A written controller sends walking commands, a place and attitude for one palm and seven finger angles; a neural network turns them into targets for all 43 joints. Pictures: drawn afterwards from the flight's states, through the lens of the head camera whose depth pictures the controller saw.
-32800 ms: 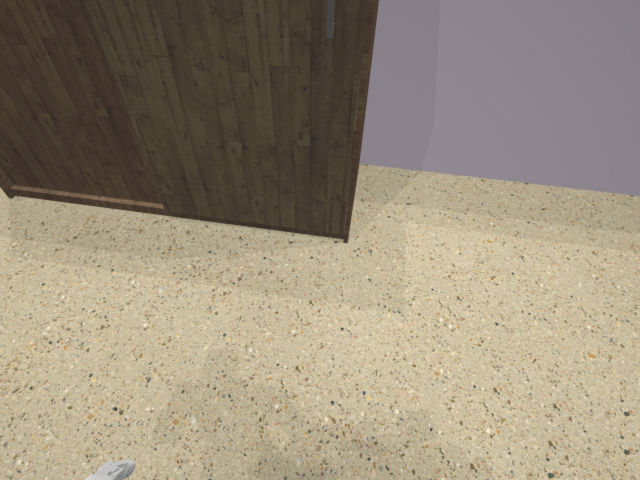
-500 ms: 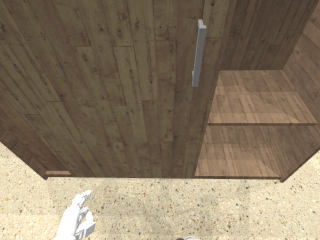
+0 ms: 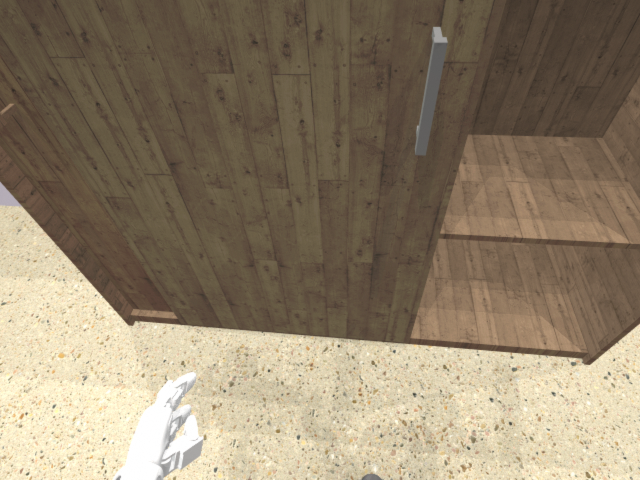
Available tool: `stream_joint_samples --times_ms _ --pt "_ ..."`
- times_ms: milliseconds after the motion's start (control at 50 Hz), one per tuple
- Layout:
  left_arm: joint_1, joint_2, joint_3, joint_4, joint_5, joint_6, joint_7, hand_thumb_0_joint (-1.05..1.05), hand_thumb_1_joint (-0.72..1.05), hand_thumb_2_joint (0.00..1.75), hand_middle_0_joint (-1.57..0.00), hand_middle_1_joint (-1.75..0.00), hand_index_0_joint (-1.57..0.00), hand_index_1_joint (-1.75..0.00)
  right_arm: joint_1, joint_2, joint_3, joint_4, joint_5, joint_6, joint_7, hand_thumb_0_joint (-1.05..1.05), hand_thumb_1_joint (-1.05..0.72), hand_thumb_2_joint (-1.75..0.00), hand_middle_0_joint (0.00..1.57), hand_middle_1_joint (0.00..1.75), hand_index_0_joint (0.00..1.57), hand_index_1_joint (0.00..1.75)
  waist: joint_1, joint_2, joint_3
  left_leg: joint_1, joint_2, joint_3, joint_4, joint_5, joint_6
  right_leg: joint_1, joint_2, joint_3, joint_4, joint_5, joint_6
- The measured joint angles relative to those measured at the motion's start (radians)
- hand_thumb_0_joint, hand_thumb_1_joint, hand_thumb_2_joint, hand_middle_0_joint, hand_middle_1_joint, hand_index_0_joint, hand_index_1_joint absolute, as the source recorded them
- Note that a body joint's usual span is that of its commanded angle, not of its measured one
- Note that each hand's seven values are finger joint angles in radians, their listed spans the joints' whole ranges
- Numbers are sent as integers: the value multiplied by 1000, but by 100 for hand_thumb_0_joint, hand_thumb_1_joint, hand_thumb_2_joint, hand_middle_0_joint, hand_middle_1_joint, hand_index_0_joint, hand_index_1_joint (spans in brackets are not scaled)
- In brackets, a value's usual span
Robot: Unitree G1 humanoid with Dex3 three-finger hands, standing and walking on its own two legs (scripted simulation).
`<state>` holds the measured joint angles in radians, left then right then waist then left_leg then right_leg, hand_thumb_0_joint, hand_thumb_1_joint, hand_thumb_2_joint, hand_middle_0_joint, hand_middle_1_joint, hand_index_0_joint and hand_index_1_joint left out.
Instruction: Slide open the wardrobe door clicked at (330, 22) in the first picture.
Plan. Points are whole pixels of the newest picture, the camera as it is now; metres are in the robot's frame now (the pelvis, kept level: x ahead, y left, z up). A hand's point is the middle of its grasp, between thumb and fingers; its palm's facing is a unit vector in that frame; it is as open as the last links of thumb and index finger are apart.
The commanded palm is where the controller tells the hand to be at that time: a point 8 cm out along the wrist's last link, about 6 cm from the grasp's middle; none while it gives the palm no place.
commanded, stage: stop stepping back and stand still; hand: right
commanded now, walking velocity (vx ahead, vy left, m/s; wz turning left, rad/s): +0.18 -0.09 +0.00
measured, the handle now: (428, 95) +0.62 -0.13 +0.17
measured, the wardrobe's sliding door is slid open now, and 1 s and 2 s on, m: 0.56 0.56 0.56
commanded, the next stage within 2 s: let the arm hang, fingers relaxed in 0.52 s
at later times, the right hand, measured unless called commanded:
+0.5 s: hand out of the picture +0.19 -0.28 +0.16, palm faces +0.38 +0.80 -0.47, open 7.4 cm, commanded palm +0.13 -0.32 +0.18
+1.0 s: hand out of the picture -0.04 -0.19 -0.19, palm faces +0.01 +0.99 -0.14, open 7.2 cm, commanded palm none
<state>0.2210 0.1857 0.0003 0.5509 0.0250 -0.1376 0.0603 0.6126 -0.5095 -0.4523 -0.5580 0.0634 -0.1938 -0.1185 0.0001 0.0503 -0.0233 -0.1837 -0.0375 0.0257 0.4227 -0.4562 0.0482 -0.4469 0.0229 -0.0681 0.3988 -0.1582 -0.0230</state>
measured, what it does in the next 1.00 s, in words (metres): steps on the spot: right foot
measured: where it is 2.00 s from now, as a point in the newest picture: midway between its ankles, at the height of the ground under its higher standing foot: outside the picture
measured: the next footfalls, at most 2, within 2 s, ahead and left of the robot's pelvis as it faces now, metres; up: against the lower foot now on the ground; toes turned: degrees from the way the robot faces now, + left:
right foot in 0.18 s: +0.03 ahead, -0.14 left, +0.00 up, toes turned -1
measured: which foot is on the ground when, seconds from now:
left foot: down 0.00-1.00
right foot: down 0.00-0.00, up 0.02-0.16, down 0.18-1.00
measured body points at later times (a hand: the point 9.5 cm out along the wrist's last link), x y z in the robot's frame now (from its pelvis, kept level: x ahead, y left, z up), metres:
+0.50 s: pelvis -0.01 -0.02 +0.00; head +0.00 -0.03 +0.45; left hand +0.14 +0.21 -0.09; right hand +0.17 -0.32 +0.18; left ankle -0.04 +0.10 -0.74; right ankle -0.01 -0.14 -0.74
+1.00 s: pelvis -0.05 -0.01 -0.01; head -0.01 -0.04 +0.44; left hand +0.01 +0.26 -0.14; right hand -0.04 -0.24 -0.17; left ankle -0.04 +0.10 -0.74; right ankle -0.01 -0.14 -0.74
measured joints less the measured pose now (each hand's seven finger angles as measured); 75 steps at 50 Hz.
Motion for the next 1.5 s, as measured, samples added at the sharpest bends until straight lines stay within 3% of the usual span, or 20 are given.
stream_joint_samples --times_ms 40,100,180,200,260,320,420,620,660,700,760,840,920,1060,1220,1500 --pt "-7 27 6 36 10 15 2 1 90 89 -21 -30 -20 -30 -15 25 6 13 -4 2 -2 1 -89 -89 22 30 22 31 -33 -8 4 -27 6 -9 0 172 8 -77 8 30 231 -107 26" --pt "24 44 12 104 -4 29 13 1 90 89 -21 -30 -20 -30 -74 84 42 78 -14 9 -10 1 -88 -89 22 30 22 31 -54 -4 -24 -24 21 -17 24 181 -14 -65 5 48 434 -160 30" --pt "76 71 15 129 -15 2 35 1 90 89 -21 -30 -20 -30 -157 162 80 156 -31 27 -30 1 -89 -89 21 30 21 31 -28 -29 -58 -31 25 12 79 134 -44 133 -51 72 195 -142 -1" --pt "74 74 21 134 -17 -6 38 1 90 89 -21 -30 -20 -30 -173 171 86 162 -33 27 -32 1 -89 -89 21 30 21 31 -12 -37 -54 -43 29 23 109 116 -50 150 -52 83 162 -158 17" --pt "45 40 16 135 -19 -11 36 1 90 89 -20 -30 -20 -30 -163 146 72 155 -28 29 -27 1 -89 -89 21 30 21 31 11 0 -20 -53 58 -4 155 112 -60 165 -24 59 166 -150 17" --pt "39 2 -3 102 -11 -34 21 1 90 89 -20 -30 -20 -30 -112 90 48 110 -24 18 -11 1 -89 -89 21 30 21 31 29 8 1 -45 57 -12 139 131 -56 180 -24 50 138 -127 15" --pt "26 -23 -29 84 -7 -45 -2 1 90 89 -21 -30 -20 -30 -76 47 22 84 -19 -28 -3 1 -89 -89 21 30 21 31 19 -20 16 -24 32 -7 55 163 -51 169 -48 55 126 -112 25" --pt "-3 25 -9 97 -13 -16 15 1 90 89 -21 -30 -20 -30 -96 129 75 163 -17 -2 -3 1 -89 -89 21 30 21 31 -16 -56 8 -4 35 0 25 185 -53 184 -45 61 100 -90 23" --pt "-20 62 8 140 -17 -22 -25 1 90 89 -21 -30 -20 -30 -171 117 138 303 -48 1 31 1 -89 -89 21 30 21 31 -23 -70 -7 -37 47 16 64 175 -54 149 -33 75 126 -88 20" --pt "-57 109 15 190 -15 29 -53 1 90 89 -21 -30 -20 -30 -270 113 230 536 -68 74 75 0 -89 -89 21 30 21 31 -27 -90 -22 -80 64 24 127 146 -57 112 -16 82 165 -96 14" --pt "-108 144 18 246 -4 93 -65 1 90 89 -21 -30 -20 -30 -369 140 343 904 -86 178 114 0 -90 -89 20 30 20 30 -7 -106 -16 -114 76 27 187 123 -61 86 -5 85 200 -103 11" --pt "-108 140 21 293 5 133 -63 1 90 89 -21 -30 -20 -30 -400 210 439 1253 -91 239 132 1 -90 -89 20 30 20 30 25 -78 21 -111 73 35 200 120 -47 87 -8 94 213 -100 19" --pt "-65 116 15 365 10 160 -54 1 91 89 -20 -30 -20 -30 -383 288 484 1462 -83 255 136 1 -91 -89 20 30 20 30 31 -32 70 -84 62 38 173 136 -45 109 -17 97 197 -93 25" --pt "24 53 6 501 6 179 -39 1 91 89 -20 -30 -20 -30 -337 306 459 1630 -73 233 127 1 -94 -89 21 30 21 30 2 -22 110 -43 41 55 65 197 -39 128 -35 114 133 -53 30" --pt "43 3 13 557 1 173 -39 1 91 89 -20 -30 -20 -30 -329 284 438 1702 -72 217 117 1 -92 -89 21 30 20 30 1 -62 106 -25 43 48 31 215 -43 147 -33 107 100 -39 25" --pt "-48 35 22 560 2 149 -46 0 90 89 -21 -30 -20 -30 -463 252 428 1664 -74 188 114 0 -91 -89 20 30 20 30 8 -73 72 -2 62 32 19 208 -53 190 -16 89 54 -32 17"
